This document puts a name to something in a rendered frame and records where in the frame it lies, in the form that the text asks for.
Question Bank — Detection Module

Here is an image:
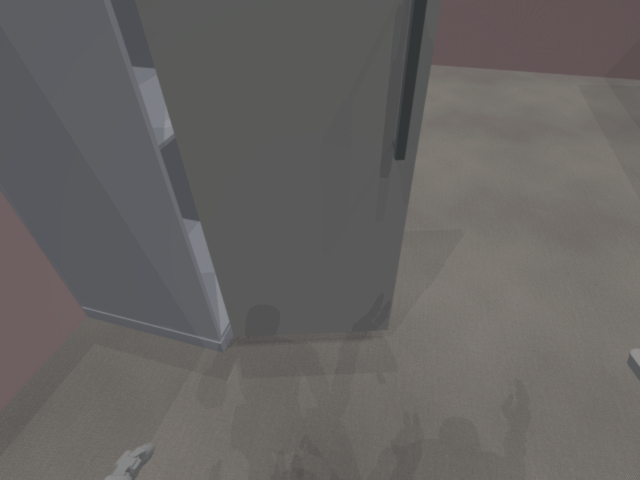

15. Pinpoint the robot left hand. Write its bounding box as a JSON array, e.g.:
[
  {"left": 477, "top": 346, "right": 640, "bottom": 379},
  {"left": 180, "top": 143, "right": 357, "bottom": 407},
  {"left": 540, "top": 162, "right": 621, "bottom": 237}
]
[{"left": 104, "top": 443, "right": 155, "bottom": 480}]

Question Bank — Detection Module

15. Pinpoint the fridge door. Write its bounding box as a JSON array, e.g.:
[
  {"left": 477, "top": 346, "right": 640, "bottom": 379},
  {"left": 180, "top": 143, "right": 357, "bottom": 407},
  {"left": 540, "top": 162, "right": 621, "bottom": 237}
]
[{"left": 135, "top": 0, "right": 442, "bottom": 337}]

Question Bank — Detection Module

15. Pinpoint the handle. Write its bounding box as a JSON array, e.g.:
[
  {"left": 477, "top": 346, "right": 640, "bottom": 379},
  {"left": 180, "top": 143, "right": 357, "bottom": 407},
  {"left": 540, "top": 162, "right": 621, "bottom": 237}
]
[{"left": 392, "top": 0, "right": 427, "bottom": 160}]

